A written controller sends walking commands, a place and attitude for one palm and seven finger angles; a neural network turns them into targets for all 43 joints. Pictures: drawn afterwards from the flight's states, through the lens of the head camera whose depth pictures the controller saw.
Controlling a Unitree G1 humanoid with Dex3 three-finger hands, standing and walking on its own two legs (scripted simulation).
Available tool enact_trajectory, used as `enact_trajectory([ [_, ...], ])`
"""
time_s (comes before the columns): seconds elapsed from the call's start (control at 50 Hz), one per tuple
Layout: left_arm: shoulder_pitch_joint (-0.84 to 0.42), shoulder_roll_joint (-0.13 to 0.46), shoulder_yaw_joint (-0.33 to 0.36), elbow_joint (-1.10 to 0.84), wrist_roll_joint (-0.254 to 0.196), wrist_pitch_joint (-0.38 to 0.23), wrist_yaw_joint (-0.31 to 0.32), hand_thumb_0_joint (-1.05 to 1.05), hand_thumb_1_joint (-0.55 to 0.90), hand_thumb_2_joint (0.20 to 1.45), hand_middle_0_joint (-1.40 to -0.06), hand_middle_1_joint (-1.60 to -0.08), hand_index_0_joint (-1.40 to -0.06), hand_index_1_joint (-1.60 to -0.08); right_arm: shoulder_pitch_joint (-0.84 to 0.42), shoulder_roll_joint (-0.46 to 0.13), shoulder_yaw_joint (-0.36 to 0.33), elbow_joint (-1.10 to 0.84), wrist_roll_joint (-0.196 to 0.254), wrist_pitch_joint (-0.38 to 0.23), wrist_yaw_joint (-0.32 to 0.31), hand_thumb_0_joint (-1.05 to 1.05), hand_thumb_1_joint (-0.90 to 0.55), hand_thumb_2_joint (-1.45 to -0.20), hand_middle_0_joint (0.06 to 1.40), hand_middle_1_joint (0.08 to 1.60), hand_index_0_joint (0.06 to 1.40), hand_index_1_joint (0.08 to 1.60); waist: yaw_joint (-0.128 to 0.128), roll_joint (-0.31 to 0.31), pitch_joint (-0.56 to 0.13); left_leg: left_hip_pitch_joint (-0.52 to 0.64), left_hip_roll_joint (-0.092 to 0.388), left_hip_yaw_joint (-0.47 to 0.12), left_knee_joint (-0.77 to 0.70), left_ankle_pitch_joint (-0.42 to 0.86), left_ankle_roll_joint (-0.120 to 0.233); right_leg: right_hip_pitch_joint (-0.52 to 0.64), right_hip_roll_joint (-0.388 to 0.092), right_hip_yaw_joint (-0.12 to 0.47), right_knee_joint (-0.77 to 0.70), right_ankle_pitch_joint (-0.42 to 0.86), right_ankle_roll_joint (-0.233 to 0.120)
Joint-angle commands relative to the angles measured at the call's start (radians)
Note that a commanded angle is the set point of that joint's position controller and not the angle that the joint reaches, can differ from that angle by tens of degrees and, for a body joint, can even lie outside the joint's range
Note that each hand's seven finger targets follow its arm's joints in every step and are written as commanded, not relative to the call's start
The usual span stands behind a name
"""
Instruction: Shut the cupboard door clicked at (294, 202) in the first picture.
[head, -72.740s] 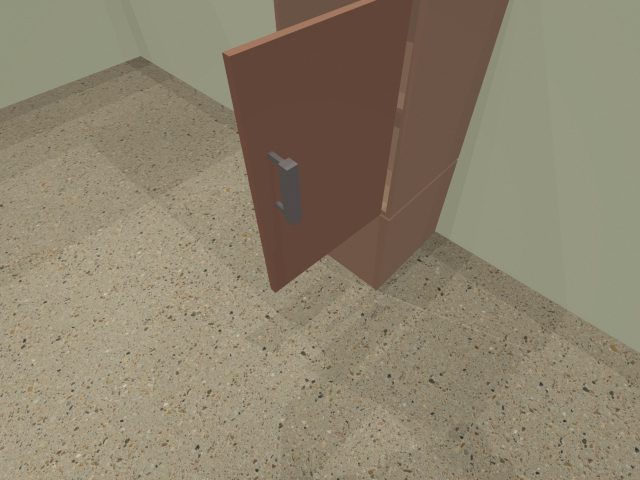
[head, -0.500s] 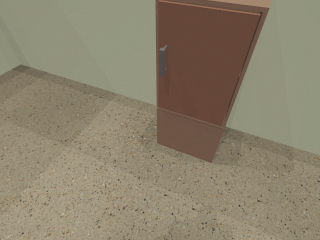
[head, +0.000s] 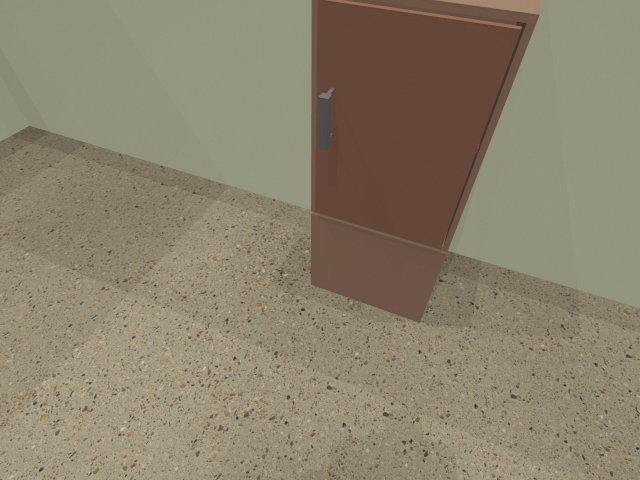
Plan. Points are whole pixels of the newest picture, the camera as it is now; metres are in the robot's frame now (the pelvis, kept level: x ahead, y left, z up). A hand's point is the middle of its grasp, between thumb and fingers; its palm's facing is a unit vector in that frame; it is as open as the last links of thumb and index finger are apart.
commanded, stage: look to check the result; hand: left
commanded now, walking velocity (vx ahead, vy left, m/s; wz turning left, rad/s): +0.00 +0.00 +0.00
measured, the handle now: (327, 119) +0.91 +0.02 -0.01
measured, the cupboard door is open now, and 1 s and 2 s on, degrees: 0 0 0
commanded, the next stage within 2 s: stand and wait in 0.48 s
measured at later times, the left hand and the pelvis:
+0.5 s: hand out of the picture -0.01 +0.16 -0.18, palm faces +0.02 -0.99 -0.16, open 7.4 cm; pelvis +0.01 +0.00 +0.00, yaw +0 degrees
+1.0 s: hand out of the picture +0.00 +0.16 -0.18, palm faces +0.02 -0.99 -0.17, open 7.4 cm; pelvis +0.02 +0.00 +0.00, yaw +0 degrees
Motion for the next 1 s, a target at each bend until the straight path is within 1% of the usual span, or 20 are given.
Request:
enact_trajectory([
  [0.0,0.09,0.083,0.016,-0.011,0.004,-0.007,0.009,0.0,0.9,0.9,-0.2,-0.3,-0.2,-0.3,0.088,-0.089,-0.017,-0.017,0.002,-0.006,-0.002,0.0,-0.9,-0.9,0.2,0.3,0.2,0.3,0.003,0.015,0.106,-0.052,0.106,-0.143,-0.14,-0.104,0.006,-0.071,-0.069,0.088,-0.089,-0.005,-0.029],
  [0.04,0.09,0.094,0.016,-0.013,0.004,-0.008,0.009,0.0,0.9,0.9,-0.2,-0.3,-0.2,-0.3,0.082,-0.098,-0.017,-0.02,0.004,-0.007,-0.001,0.0,-0.9,-0.9,0.2,0.3,0.2,0.3,0.006,0.005,0.101,-0.044,0.105,-0.141,-0.133,-0.084,0.007,-0.069,-0.071,0.09,-0.09,0.003,-0.029],
  [0.1,0.08,0.094,0.015,-0.013,0.003,-0.008,0.008,0.0,0.9,0.9,-0.2,-0.3,-0.2,-0.3,0.08,-0.096,-0.016,-0.018,0.003,-0.007,-0.001,0.0,-0.9,-0.9,0.2,0.3,0.2,0.3,0.002,0.011,0.101,-0.04,0.108,-0.14,-0.142,-0.086,0.006,-0.069,-0.072,0.09,-0.089,0.005,-0.028],
  [0.14,0.077,0.106,0.015,-0.016,0.004,-0.009,0.009,0.0,0.9,0.9,-0.2,-0.3,-0.2,-0.3,0.077,-0.108,-0.017,-0.019,0.006,-0.006,0.001,0.0,-0.9,-0.9,0.2,0.3,0.2,0.3,0.004,-0.009,0.11,-0.042,0.107,-0.139,-0.136,-0.082,0.006,-0.071,-0.072,0.091,-0.094,0.0,-0.027],
  [0.18,0.071,0.102,0.015,-0.015,0.003,-0.009,0.008,0.0,0.9,0.9,-0.2,-0.3,-0.2,-0.3,0.075,-0.103,-0.016,-0.018,0.003,-0.008,0.0,0.0,-0.9,-0.9,0.2,0.3,0.2,0.3,0.002,0.008,0.099,-0.031,0.107,-0.137,-0.139,-0.066,0.005,-0.065,-0.073,0.093,-0.09,0.013,-0.027],
  [0.24,0.066,0.113,0.015,-0.018,0.004,-0.009,0.009,0.0,0.9,0.9,-0.2,-0.3,-0.2,-0.3,0.07,-0.113,-0.017,-0.019,0.006,-0.009,0.001,0.0,-0.9,-0.9,0.2,0.3,0.2,0.3,0.003,-0.001,0.102,-0.029,0.108,-0.139,-0.138,-0.059,0.005,-0.064,-0.073,0.09,-0.092,0.014,-0.026],
  [0.36,0.054,0.116,0.016,-0.018,0.003,-0.009,0.008,0.0,0.9,0.9,-0.2,-0.3,-0.2,-0.3,0.058,-0.111,-0.016,-0.018,0.004,-0.011,0.001,0.0,-0.9,-0.9,0.2,0.3,0.2,0.3,0.003,0.013,0.095,-0.018,0.106,-0.136,-0.141,-0.043,0.004,-0.054,-0.079,0.089,-0.096,0.026,-0.026],
  [0.4,0.049,0.114,0.015,-0.018,0.003,-0.011,0.008,0.0,0.9,0.9,-0.2,-0.3,-0.2,-0.3,0.058,-0.111,-0.016,-0.017,0.004,-0.011,0.001,0.0,-0.9,-0.9,0.2,0.3,0.2,0.3,0.002,-0.003,0.096,-0.011,0.105,-0.134,-0.138,-0.028,0.003,-0.053,-0.078,0.091,-0.098,0.033,-0.026],
  [0.44,0.046,0.124,0.016,-0.021,0.004,-0.01,0.008,0.0,0.9,0.9,-0.2,-0.3,-0.2,-0.3,0.057,-0.121,-0.017,-0.017,0.006,-0.01,0.002,0.0,-0.9,-0.9,0.2,0.3,0.2,0.3,0.001,0.001,0.11,-0.017,0.106,-0.136,-0.142,-0.041,0.002,-0.058,-0.076,0.089,-0.1,0.02,-0.025],
  [0.48,0.044,0.118,0.017,-0.02,0.003,-0.011,0.008,0.0,0.9,0.9,-0.2,-0.3,-0.2,-0.3,0.052,-0.113,-0.017,-0.015,0.004,-0.011,0.002,0.0,-0.9,-0.9,0.2,0.3,0.2,0.3,0.001,0.002,0.098,-0.011,0.105,-0.132,-0.141,-0.033,0.002,-0.052,-0.08,0.09,-0.102,0.027,-0.026],
  [0.54,0.044,0.126,0.016,-0.02,0.003,-0.012,0.008,0.0,0.9,0.9,-0.2,-0.3,-0.2,-0.3,0.047,-0.123,-0.018,-0.018,0.006,-0.01,0.002,0.0,-0.9,-0.9,0.2,0.3,0.2,0.3,0.002,0.001,0.097,-0.002,0.102,-0.132,-0.133,-0.021,0.002,-0.053,-0.08,0.091,-0.108,0.029,-0.027],
  [0.58,0.037,0.121,0.015,-0.02,0.002,-0.012,0.007,0.0,0.9,0.9,-0.2,-0.3,-0.2,-0.3,0.043,-0.117,-0.017,-0.016,0.005,-0.01,0.002,0.0,-0.9,-0.9,0.2,0.3,0.2,0.3,0.001,0.005,0.102,-0.003,0.103,-0.127,-0.134,-0.022,0.0,-0.055,-0.081,0.093,-0.109,0.029,-0.026],
  [0.7,0.031,0.127,0.017,-0.019,0.002,-0.015,0.006,0.0,0.9,0.9,-0.2,-0.3,-0.2,-0.3,0.036,-0.125,-0.017,-0.014,0.005,-0.014,0.0,0.0,-0.9,-0.9,0.2,0.3,0.2,0.3,0.001,0.002,0.08,0.017,0.107,-0.126,-0.129,0.024,0.001,-0.036,-0.082,0.095,-0.107,0.064,-0.027],
  [0.74,0.032,0.138,0.018,-0.021,0.002,-0.017,0.007,0.0,0.9,0.9,-0.2,-0.3,-0.2,-0.3,0.029,-0.135,-0.019,-0.017,0.007,-0.015,0.001,0.0,-0.9,-0.9,0.2,0.3,0.2,0.3,0.003,0.002,0.076,0.023,0.105,-0.129,-0.121,0.052,0.003,-0.028,-0.083,0.094,-0.11,0.078,-0.029],
  [0.78,0.028,0.134,0.016,-0.019,0.001,-0.016,0.007,0.0,0.9,0.9,-0.2,-0.3,-0.2,-0.3,0.026,-0.128,-0.018,-0.013,0.006,-0.015,0.0,0.0,-0.9,-0.9,0.2,0.3,0.2,0.3,0.002,0.011,0.079,0.025,0.105,-0.126,-0.126,0.039,0.001,-0.029,-0.086,0.094,-0.113,0.068,-0.028],
  [0.84,0.025,0.144,0.018,-0.019,0.002,-0.018,0.006,0.0,0.9,0.9,-0.2,-0.3,-0.2,-0.3,0.023,-0.141,-0.019,-0.015,0.008,-0.014,0.001,0.0,-0.9,-0.9,0.2,0.3,0.2,0.3,0.002,-0.003,0.082,0.028,0.108,-0.125,-0.121,0.055,0.001,-0.024,-0.083,0.093,-0.117,0.08,-0.029],
  [0.9,0.021,0.14,0.016,-0.018,0.001,-0.017,0.005,0.0,0.9,0.9,-0.2,-0.3,-0.2,-0.3,0.016,-0.137,-0.019,-0.012,0.005,-0.014,0.001,0.0,-0.9,-0.9,0.2,0.3,0.2,0.3,0.002,0.007,0.089,0.028,0.106,-0.124,-0.128,0.044,0.0,-0.027,-0.085,0.096,-0.119,0.074,-0.029],
  [0.92,0.018,0.145,0.017,-0.018,0.001,-0.017,0.005,0.0,0.9,0.9,-0.2,-0.3,-0.2,-0.3,0.017,-0.141,-0.018,-0.012,0.005,-0.015,0.0,0.0,-0.9,-0.9,0.2,0.3,0.2,0.3,0.002,0.012,0.079,0.03,0.107,-0.125,-0.127,0.056,0.001,-0.017,-0.087,0.096,-0.118,0.086,-0.029],
  [0.94,0.02,0.154,0.018,-0.021,0.001,-0.018,0.006,0.0,0.9,0.9,-0.2,-0.3,-0.2,-0.3,0.014,-0.148,-0.019,-0.014,0.008,-0.014,0.001,0.0,-0.9,-0.9,0.2,0.3,0.2,0.3,0.004,0.0,0.077,0.032,0.107,-0.129,-0.122,0.063,0.002,-0.014,-0.085,0.096,-0.119,0.088,-0.029],
  [0.98,0.011,0.15,0.017,-0.019,0.001,-0.018,0.005,0.0,0.9,0.9,-0.2,-0.3,-0.2,-0.3,0.009,-0.148,-0.019,-0.013,0.006,-0.016,0.001,0.0,-0.9,-0.9,0.2,0.3,0.2,0.3,0.001,0.003,0.072,0.038,0.108,-0.127,-0.126,0.065,0.001,-0.011,-0.088,0.095,-0.119,0.088,-0.028],
])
